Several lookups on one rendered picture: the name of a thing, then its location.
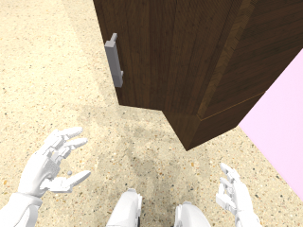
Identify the left robot thigh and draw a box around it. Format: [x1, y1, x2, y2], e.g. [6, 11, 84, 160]
[105, 191, 142, 227]

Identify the cupboard door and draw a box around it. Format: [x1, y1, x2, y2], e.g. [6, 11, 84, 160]
[93, 0, 243, 115]

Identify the right robot hand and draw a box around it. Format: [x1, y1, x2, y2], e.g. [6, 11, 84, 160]
[216, 163, 254, 216]

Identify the handle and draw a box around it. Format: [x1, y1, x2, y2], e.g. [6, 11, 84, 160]
[104, 33, 124, 88]

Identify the robot thigh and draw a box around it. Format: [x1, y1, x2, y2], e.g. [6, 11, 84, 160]
[105, 191, 142, 227]
[174, 203, 211, 227]

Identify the left robot forearm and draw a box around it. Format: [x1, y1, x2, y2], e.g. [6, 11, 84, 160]
[0, 192, 43, 227]

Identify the right robot forearm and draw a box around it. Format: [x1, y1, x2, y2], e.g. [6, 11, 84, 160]
[235, 211, 262, 227]

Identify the right robot thigh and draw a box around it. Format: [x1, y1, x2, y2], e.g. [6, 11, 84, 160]
[174, 203, 211, 227]

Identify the left robot hand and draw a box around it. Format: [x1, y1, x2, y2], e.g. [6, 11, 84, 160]
[18, 127, 91, 198]

